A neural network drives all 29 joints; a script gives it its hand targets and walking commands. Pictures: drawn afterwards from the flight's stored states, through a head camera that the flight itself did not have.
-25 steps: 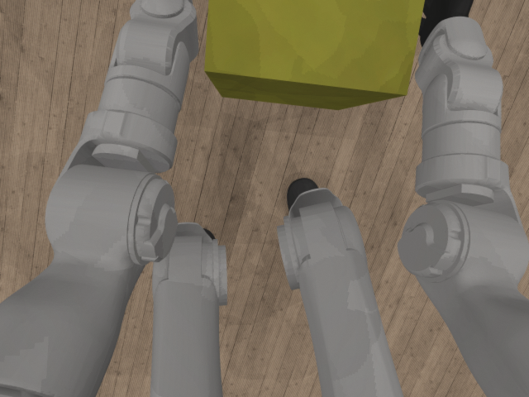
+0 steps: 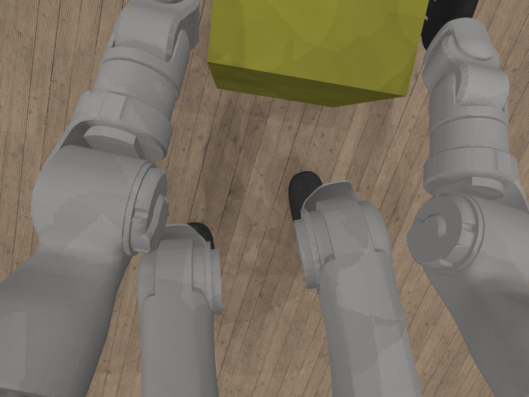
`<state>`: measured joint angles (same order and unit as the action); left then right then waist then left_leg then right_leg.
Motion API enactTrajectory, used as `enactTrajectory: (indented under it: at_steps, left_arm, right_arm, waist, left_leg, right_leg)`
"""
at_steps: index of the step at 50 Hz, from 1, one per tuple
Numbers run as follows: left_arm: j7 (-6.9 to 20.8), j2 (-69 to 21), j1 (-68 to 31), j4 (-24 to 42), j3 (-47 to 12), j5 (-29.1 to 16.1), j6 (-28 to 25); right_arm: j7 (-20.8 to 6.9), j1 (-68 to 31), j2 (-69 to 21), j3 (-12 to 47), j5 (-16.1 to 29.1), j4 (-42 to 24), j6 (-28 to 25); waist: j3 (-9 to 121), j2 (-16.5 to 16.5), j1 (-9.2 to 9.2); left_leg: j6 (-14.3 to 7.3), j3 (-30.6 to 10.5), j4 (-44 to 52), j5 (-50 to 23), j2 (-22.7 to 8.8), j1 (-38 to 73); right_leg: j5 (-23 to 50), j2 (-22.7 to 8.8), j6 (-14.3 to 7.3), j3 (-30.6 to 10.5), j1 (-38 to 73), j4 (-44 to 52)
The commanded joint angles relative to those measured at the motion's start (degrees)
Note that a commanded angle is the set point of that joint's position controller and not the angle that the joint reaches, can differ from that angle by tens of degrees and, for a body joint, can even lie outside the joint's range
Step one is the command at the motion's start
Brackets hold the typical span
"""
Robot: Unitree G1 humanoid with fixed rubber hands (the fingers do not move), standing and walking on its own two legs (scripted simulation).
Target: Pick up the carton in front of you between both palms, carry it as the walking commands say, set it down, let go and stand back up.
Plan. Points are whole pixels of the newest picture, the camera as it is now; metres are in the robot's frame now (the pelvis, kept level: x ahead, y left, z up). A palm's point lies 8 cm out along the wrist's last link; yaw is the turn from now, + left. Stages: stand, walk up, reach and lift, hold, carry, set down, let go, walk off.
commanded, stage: set down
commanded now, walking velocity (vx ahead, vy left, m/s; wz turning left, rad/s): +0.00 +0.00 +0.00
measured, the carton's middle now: (301, 13) +0.52 -0.17 -0.27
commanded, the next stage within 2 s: let go in 1.96 s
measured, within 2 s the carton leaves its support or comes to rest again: rests again in 0.08 s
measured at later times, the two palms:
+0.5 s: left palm out of the picture +0.57 -0.02 -0.20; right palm (438, 25) +0.46 -0.31 -0.20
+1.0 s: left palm out of the picture +0.59 -0.01 -0.20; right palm (483, 11) +0.46 -0.37 -0.19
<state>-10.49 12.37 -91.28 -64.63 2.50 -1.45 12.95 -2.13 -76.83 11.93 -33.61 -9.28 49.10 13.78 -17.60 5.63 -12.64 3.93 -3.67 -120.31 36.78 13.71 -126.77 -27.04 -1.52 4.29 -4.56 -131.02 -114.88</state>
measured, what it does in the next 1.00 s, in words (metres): stands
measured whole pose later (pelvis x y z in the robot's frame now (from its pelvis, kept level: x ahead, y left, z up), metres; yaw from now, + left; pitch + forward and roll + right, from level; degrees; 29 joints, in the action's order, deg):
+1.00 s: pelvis -0.01 -0.01 -0.02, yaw -3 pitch +37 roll -1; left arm -7.3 22.2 -93.4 -59.0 -7.4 -9.3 9.8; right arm 0.9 -84.3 24.3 -23.3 9.5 65.2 2.0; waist -27.0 0.8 -11.1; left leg 4.1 -3.9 -125.7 37.9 7.2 -124.7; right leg -25.4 -3.2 -0.1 0.2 -130.1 -118.7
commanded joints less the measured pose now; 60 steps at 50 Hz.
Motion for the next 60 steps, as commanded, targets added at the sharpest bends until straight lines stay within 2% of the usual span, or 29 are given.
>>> enactTrajectory:
  at_steps: [1, 7, 11, 19, 25, 29, 31, 32, 34, 35, 37, 41, 46, 50, 53, 55, 60]
  left_arm:
    - [12.9, -46.5, -28.3, 9.9, -10.9, -5.0, -3.6]
    - [13.3, -43.8, -27.2, 7.6, -10.0, -4.7, -4.2]
    - [13.8, -41.3, -26.5, 5.9, -8.6, -3.5, -4.5]
    - [14.1, -35.1, -23.8, 2.0, -5.1, -0.3, -4.4]
    - [14.0, -31.8, -22.9, 1.0, -4.6, 0.5, -4.5]
    - [13.3, -29.0, -23.9, 1.7, -6.5, -0.6, -4.6]
    - [11.8, -22.5, -22.9, 2.5, -6.6, -1.5, -4.9]
    - [10.2, -14.9, -21.4, 3.0, -5.6, -1.5, -5.3]
    - [5.8, 3.9, -18.8, 3.4, -4.7, -2.4, -6.0]
    - [4.3, 7.7, -19.8, 3.2, -5.5, -3.1, -6.0]
    - [3.4, 9.9, -20.8, 3.2, -7.1, -4.7, -5.9]
    - [3.6, 9.4, -22.3, 6.4, -10.2, -7.2, -5.8]
    - [3.4, 10.6, -23.0, 11.5, -10.6, -8.4, -5.1]
    - [2.8, 12.4, -22.8, 15.8, -8.3, -7.5, -3.7]
    - [2.4, 12.5, -21.4, 18.5, -6.1, -6.5, -2.0]
    - [2.2, 12.8, -19.8, 18.2, -4.1, -5.5, -0.5]
    - [3.3, 13.0, -15.1, 11.2, 2.0, -2.4, 1.3]
  right_arm:
    - [-12.2, -34.9, -30.3, 18.0, 5.1, -3.2, -2.2]
    - [-11.6, -34.2, -28.4, 18.1, 5.6, -1.4, -3.1]
    - [-11.2, -31.9, -27.0, 16.4, 4.8, 0.8, -3.3]
    - [-10.5, -29.4, -22.1, 12.4, 2.6, 4.4, -3.5]
    - [-10.0, -27.6, -19.0, 10.2, 1.7, 6.7, -4.0]
    - [-9.0, -26.3, -16.2, 8.5, 1.8, 9.0, -5.1]
    - [-7.5, -23.2, -10.1, 6.3, 1.9, 10.4, -6.2]
    - [-5.9, -20.3, -3.4, 4.1, 2.0, 11.1, -7.3]
    - [-0.9, -14.9, 15.1, 0.1, 3.7, 12.5, -10.3]
    - [1.3, -15.2, 18.8, 0.0, 5.0, 13.2, -11.9]
    - [3.3, -17.3, 21.1, 1.7, 7.9, 13.7, -13.7]
    - [2.9, -19.6, 21.7, 6.4, 14.1, 13.9, -14.7]
    - [2.4, -19.6, 22.4, 9.8, 19.0, 12.1, -13.7]
    - [3.7, -18.3, 23.3, 10.5, 19.5, 7.9, -11.8]
    - [4.8, -17.2, 22.9, 11.1, 18.9, 2.5, -9.8]
    - [5.4, -16.4, 21.9, 11.7, 18.2, -0.2, -7.8]
    - [5.7, -15.2, 16.7, 12.3, 16.1, -1.7, -4.6]
  waist:
    - [62.4, 9.5, -10.8]
    - [57.9, 8.9, -9.93]
    - [53.3, 9.7, -9.44]
    - [46.7, 9.2, -8.24]
    - [44.3, 8.3, -8.25]
    - [44.7, 7.6, -9.11]
    - [45.8, 7.3, -9.93]
    - [46.5, 7.1, -10.22]
    - [49.7, 6.5, -10.98]
    - [51.2, 6.7, -11.06]
    - [53.2, 7.1, -10.28]
    - [57.5, 7.4, -8.65]
    - [64.8, 6.9, -8.41]
    - [72.7, 6.7, -8.47]
    - [79.3, 5.4, -8.32]
    - [80.6, 3.4, -7.49]
    - [70.5, -2.2, -4.04]
  left_leg:
    - [-2.0, 5.5, 10.5, -16.3, -1.9, 20.6]
    - [-2.3, 5.6, 9.6, -14.2, -2.0, 17.8]
    - [-2.4, 5.7, 9.5, -11.6, -2.1, 15.4]
    - [-2.8, 4.8, 9.3, -8.9, -2.5, 13.9]
    - [-2.7, 4.1, 8.8, -8.7, -3.0, 14.1]
    - [-2.1, 3.8, 8.4, -9.1, -3.8, 15.9]
    - [-1.5, 3.8, 8.2, -9.8, -4.6, 17.6]
    - [-1.2, 3.7, 8.2, -10.4, -5.2, 19.0]
    - [-0.4, 3.0, 8.0, -12.4, -6.6, 22.2]
    - [-0.1, 2.5, 7.8, -13.7, -7.3, 23.7]
    - [0.2, 1.9, 7.1, -15.9, -8.1, 25.7]
    - [0.4, 2.3, 5.7, -18.1, -9.0, 26.8]
    - [0.2, 4.6, 4.5, -15.8, -8.8, 27.9]
    - [-0.2, 6.9, 5.0, -12.8, -7.5, 29.1]
    - [-0.7, 8.3, 7.2, -10.7, -6.3, 29.9]
    - [-1.2, 9.1, 9.3, -8.2, -5.5, 28.9]
    - [-2.3, 9.3, 14.3, -2.0, -5.1, 21.1]
  right_leg:
    - [23.3, 3.2, -3.6, 9.0, 35.8, 4.0]
    - [22.5, 3.2, -3.7, 8.0, 35.8, 3.6]
    - [20.2, 3.2, -3.9, 7.3, 33.9, 3.6]
    - [15.2, 3.0, -4.5, 6.9, 29.2, 3.0]
    - [14.0, 2.9, -4.6, 7.1, 27.5, 2.4]
    - [14.8, 2.3, -3.8, 7.6, 28.2, 1.9]
    - [16.0, 1.8, -3.1, 8.2, 29.3, 1.8]
    - [16.7, 1.4, -2.7, 8.7, 30.0, 1.7]
    - [18.8, 0.6, -2.0, 9.3, 32.2, 1.9]
    - [19.8, 0.3, -1.9, 9.1, 32.9, 2.2]
    - [21.6, -0.1, -2.0, 8.5, 33.8, 2.2]
    - [25.7, -0.7, -2.3, 7.8, 36.2, 1.6]
    - [29.0, 0.0, -2.6, 7.2, 44.2, 1.8]
    - [30.0, 1.3, -2.5, 7.6, 52.0, 3.3]
    - [30.1, 2.3, -2.2, 8.3, 59.0, 5.5]
    - [28.4, 2.7, -1.7, 8.9, 61.9, 7.4]
    - [19.5, 3.2, -0.6, 9.4, 57.8, 12.2]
